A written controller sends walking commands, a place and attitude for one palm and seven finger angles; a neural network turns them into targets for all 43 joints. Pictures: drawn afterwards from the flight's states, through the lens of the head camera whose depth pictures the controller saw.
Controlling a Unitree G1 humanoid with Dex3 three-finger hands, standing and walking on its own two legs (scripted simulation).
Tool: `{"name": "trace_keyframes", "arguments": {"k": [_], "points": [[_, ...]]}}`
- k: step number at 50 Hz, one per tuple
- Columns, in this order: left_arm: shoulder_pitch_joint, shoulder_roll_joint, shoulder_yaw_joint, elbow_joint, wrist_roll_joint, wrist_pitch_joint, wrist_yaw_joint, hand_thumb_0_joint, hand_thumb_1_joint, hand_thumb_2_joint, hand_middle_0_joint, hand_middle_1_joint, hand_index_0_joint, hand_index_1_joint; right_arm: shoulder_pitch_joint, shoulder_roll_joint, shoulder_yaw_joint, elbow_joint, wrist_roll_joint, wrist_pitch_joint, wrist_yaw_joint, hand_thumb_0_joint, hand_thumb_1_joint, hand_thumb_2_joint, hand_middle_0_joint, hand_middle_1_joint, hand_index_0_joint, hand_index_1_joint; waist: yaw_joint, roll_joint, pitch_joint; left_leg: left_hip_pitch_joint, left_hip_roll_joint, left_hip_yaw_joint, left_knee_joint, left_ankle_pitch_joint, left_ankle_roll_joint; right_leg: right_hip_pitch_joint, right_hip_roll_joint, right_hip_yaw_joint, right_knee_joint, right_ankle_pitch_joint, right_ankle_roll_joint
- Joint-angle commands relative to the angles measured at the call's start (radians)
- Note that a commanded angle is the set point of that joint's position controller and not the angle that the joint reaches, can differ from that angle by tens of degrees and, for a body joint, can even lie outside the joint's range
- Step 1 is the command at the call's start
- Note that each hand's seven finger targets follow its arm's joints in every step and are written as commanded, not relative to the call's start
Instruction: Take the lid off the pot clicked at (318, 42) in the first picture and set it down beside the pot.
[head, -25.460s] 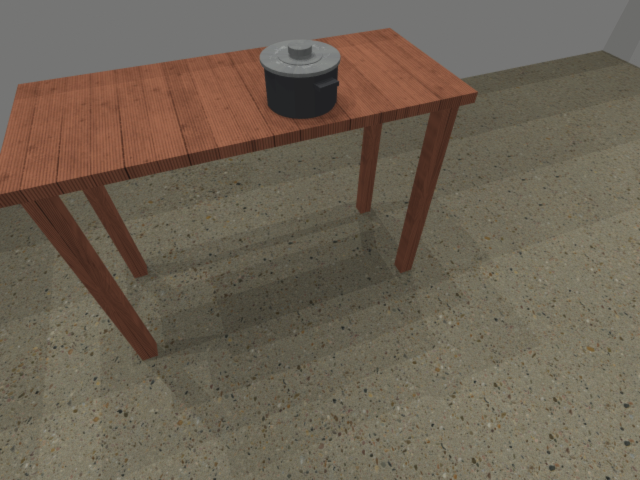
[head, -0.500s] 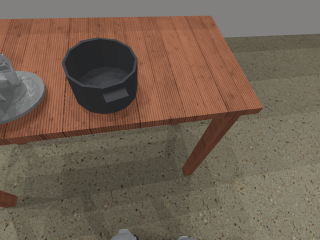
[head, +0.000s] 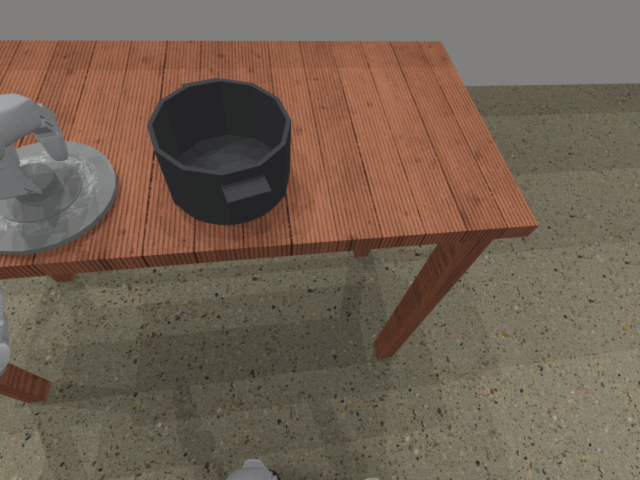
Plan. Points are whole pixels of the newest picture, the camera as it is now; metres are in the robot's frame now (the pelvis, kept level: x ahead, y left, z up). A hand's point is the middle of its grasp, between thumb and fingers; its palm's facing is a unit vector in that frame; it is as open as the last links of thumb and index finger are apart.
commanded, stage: open the fingers wide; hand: left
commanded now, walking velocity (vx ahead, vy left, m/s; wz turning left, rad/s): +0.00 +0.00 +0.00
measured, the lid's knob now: (32, 182) +0.48 +0.35 +0.05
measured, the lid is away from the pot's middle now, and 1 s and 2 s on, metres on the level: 0.24 0.24 0.24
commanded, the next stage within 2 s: raise the empty hand in 0.56 s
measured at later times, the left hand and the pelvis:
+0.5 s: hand (11, 164) +0.46 +0.34 +0.10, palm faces -0.42 -0.13 -0.90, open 10.9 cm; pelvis +0.01 -0.01 +0.00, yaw -1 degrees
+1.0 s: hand out of the picture +0.46 +0.35 +0.14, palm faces -0.36 -0.13 -0.93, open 11.0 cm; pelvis +0.00 +0.00 +0.00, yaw +0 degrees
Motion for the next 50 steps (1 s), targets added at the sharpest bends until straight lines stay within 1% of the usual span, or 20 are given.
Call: {"name": "trace_keyframes", "arguments": {"k": [1,2,3,7,12,13,16,17,19,22,23,25,31,34,37,39,41,43,47,50], "points": [[-0.442,0.291,0.048,-0.131,0.0,0.021,0.034,0.0,0.148,0.785,-0.491,-0.903,-0.494,-0.903,0.114,-0.197,-0.067,-0.039,-0.002,0.002,-0.011,0.0,-0.9,-0.9,0.2,0.3,0.2,0.3,-0.021,0.135,-0.331,0.47,-0.003,-0.045,-0.061,0.253,0.003,-0.105,0.062,-0.031,-0.073,0.154,-0.059],[-0.428,0.267,0.036,-0.152,-0.003,0.016,0.028,0.0,0.13,0.782,-0.483,-0.892,-0.486,-0.893,0.113,-0.193,-0.066,-0.046,-0.002,0.0,-0.008,0.0,-0.9,-0.9,0.2,0.3,0.2,0.3,-0.009,0.157,-0.352,0.499,-0.002,-0.042,-0.056,0.32,0.0,-0.106,0.064,-0.037,-0.063,0.168,-0.061],[-0.432,0.308,0.064,-0.173,0.009,0.019,0.03,0.0,0.112,0.78,-0.475,-0.881,-0.477,-0.882,0.114,-0.197,-0.071,-0.046,-0.006,0.009,-0.003,0.0,-0.9,-0.9,0.2,0.3,0.2,0.3,0.002,0.188,-0.39,0.523,0.002,-0.045,-0.047,0.362,-0.007,-0.101,0.065,-0.03,-0.058,0.184,-0.062],[-0.402,0.293,0.063,-0.181,-0.007,0.013,0.009,0.0,0.04,0.774,-0.444,-0.835,-0.446,-0.835,0.117,-0.192,-0.073,-0.061,-0.001,0.022,-0.002,0.0,-0.9,-0.9,0.2,0.3,0.2,0.3,-0.002,0.128,-0.411,0.515,-0.002,-0.033,-0.031,0.422,0.002,-0.064,0.069,-0.034,-0.049,0.232,-0.057],[-0.43,0.397,0.147,-0.265,-0.016,-0.011,0.015,0.0,-0.042,0.748,-0.398,-0.792,-0.399,-0.792,0.116,-0.193,-0.075,-0.066,-0.002,0.033,-0.009,0.0,-0.9,-0.9,0.2,0.3,0.2,0.3,0.009,0.157,-0.48,0.541,-0.005,-0.027,-0.022,0.48,0.011,-0.022,0.068,-0.022,-0.051,0.287,-0.052],[-0.439,0.459,0.192,-0.27,-0.001,-0.012,0.024,0.0,-0.057,0.739,-0.387,-0.787,-0.387,-0.787,0.122,-0.193,-0.079,-0.063,-0.007,0.038,-0.008,0.0,-0.9,-0.9,0.2,0.3,0.2,0.3,0.012,0.178,-0.511,0.55,-0.002,-0.03,-0.02,0.476,0.008,-0.013,0.067,-0.013,-0.051,0.288,-0.049],[-0.344,0.403,0.158,-0.161,0.005,-0.001,0.025,0.0,-0.056,0.739,-0.387,-0.787,-0.387,-0.787,0.115,-0.189,-0.076,-0.062,-0.002,0.043,-0.001,0.0,-0.9,-0.9,0.2,0.3,0.2,0.3,0.006,0.138,-0.402,0.467,-0.009,-0.016,-0.023,0.435,0.008,-0.026,0.07,-0.02,-0.054,0.286,-0.051],[-0.322,0.396,0.156,-0.181,0.0,-0.008,0.023,0.0,-0.058,0.741,-0.388,-0.785,-0.388,-0.785,0.109,-0.187,-0.071,-0.071,0.003,0.042,-0.001,0.0,-0.9,-0.9,0.2,0.3,0.2,0.3,0.021,0.139,-0.41,0.476,-0.009,-0.011,-0.025,0.489,0.006,-0.01,0.071,-0.025,-0.047,0.302,-0.054],[-0.301,0.378,0.139,-0.146,0.01,0.006,0.022,0.0,-0.062,0.75,-0.392,-0.777,-0.392,-0.777,0.111,-0.186,-0.077,-0.071,0.0,0.05,0.007,0.0,-0.9,-0.9,0.2,0.3,0.2,0.3,0.009,0.148,-0.38,0.468,-0.008,-0.011,-0.021,0.455,0.005,-0.032,0.071,-0.021,-0.053,0.29,-0.053],[-0.327,0.355,0.128,-0.235,-0.011,-0.006,0.005,0.0,-0.068,0.762,-0.399,-0.765,-0.399,-0.765,0.104,-0.184,-0.081,-0.082,0.001,0.053,0.008,0.0,-0.9,-0.9,0.2,0.3,0.2,0.3,0.011,0.154,-0.433,0.524,-0.002,-0.01,-0.019,0.524,0.011,-0.018,0.071,-0.025,-0.051,0.314,-0.052],[-0.371,0.411,0.165,-0.285,-0.008,-0.009,0.005,0.0,-0.069,0.764,-0.399,-0.764,-0.399,-0.764,0.104,-0.191,-0.088,-0.079,-0.003,0.062,0.01,0.0,-0.9,-0.9,0.2,0.3,0.2,0.3,0.011,0.189,-0.487,0.56,0.003,-0.02,-0.014,0.536,0.008,-0.018,0.068,-0.014,-0.054,0.312,-0.047],[-0.347,0.421,0.185,-0.278,-0.018,-0.017,0.0,0.0,-0.068,0.763,-0.399,-0.765,-0.399,-0.765,0.101,-0.187,-0.087,-0.084,-0.003,0.066,0.01,0.0,-0.9,-0.9,0.2,0.3,0.2,0.3,0.01,0.162,-0.478,0.552,0.0,-0.025,-0.011,0.541,0.013,-0.009,0.07,-0.018,-0.055,0.321,-0.047],[-0.341,0.337,0.102,-0.173,-0.01,-0.005,0.005,0.0,-0.066,0.758,-0.396,-0.77,-0.396,-0.77,0.092,-0.19,-0.08,-0.067,0.004,0.062,0.009,0.0,-0.9,-0.9,0.2,0.3,0.2,0.3,-0.012,0.109,-0.319,0.453,-0.006,-0.021,-0.041,0.34,0.012,-0.07,0.069,-0.026,-0.071,0.213,-0.053],[-0.396,0.344,0.108,-0.293,-0.001,-0.02,0.016,0.0,-0.065,0.757,-0.396,-0.771,-0.396,-0.771,0.084,-0.183,-0.085,-0.077,-0.001,0.06,0.01,0.0,-0.9,-0.9,0.2,0.3,0.2,0.3,0.004,0.24,-0.42,0.581,0.002,-0.04,-0.033,0.443,0.004,-0.093,0.067,-0.024,-0.068,0.207,-0.061],[-0.406,0.384,0.154,-0.329,-0.028,-0.029,0.011,0.0,-0.065,0.757,-0.396,-0.771,-0.396,-0.771,0.075,-0.181,-0.08,-0.083,0.0,0.054,0.003,0.0,-0.9,-0.9,0.2,0.3,0.2,0.3,0.011,0.206,-0.466,0.601,0.003,-0.042,-0.029,0.483,0.009,-0.053,0.067,-0.028,-0.064,0.235,-0.058],[-0.435,0.397,0.151,-0.261,-0.027,-0.01,0.011,0.0,-0.065,0.757,-0.396,-0.771,-0.396,-0.771,0.075,-0.189,-0.078,-0.074,0.002,0.056,0.0,0.0,-0.9,-0.9,0.2,0.3,0.2,0.3,-0.003,0.154,-0.423,0.539,-0.002,-0.042,-0.044,0.375,0.011,-0.043,0.063,-0.024,-0.076,0.212,-0.054],[-0.452,0.356,0.107,-0.239,-0.021,0.01,0.012,0.0,-0.065,0.757,-0.396,-0.771,-0.396,-0.771,0.072,-0.19,-0.076,-0.072,0.006,0.05,0.001,0.0,-0.9,-0.9,0.2,0.3,0.2,0.3,-0.008,0.155,-0.367,0.513,-0.003,-0.042,-0.066,0.299,0.008,-0.064,0.062,-0.03,-0.087,0.169,-0.058],[-0.493,0.333,0.078,-0.283,-0.009,0.013,0.013,0.0,-0.065,0.757,-0.396,-0.771,-0.396,-0.771,0.071,-0.189,-0.076,-0.07,0.002,0.042,0.004,0.0,-0.9,-0.9,0.2,0.3,0.2,0.3,0.0,0.222,-0.398,0.582,0.008,-0.061,-0.072,0.338,-0.002,-0.098,0.063,-0.032,-0.087,0.137,-0.062],[-0.423,0.32,0.077,-0.209,-0.019,0.028,-0.007,0.0,-0.065,0.757,-0.396,-0.771,-0.396,-0.771,0.073,-0.186,-0.068,-0.081,0.006,0.039,0.004,0.0,-0.9,-0.9,0.2,0.3,0.2,0.3,0.01,0.136,-0.37,0.536,-0.003,-0.048,-0.082,0.323,0.004,-0.04,0.065,-0.037,-0.091,0.16,-0.064],[-0.486,0.3,0.031,-0.181,-0.019,0.054,-0.022,0.0,-0.065,0.757,-0.396,-0.771,-0.396,-0.771,0.071,-0.193,-0.067,-0.077,0.009,0.043,0.001,0.0,-0.9,-0.9,0.2,0.3,0.2,0.3,-0.011,0.102,-0.327,0.48,-0.01,-0.038,-0.1,0.218,0.009,-0.028,0.06,-0.028,-0.108,0.15,-0.059]]}}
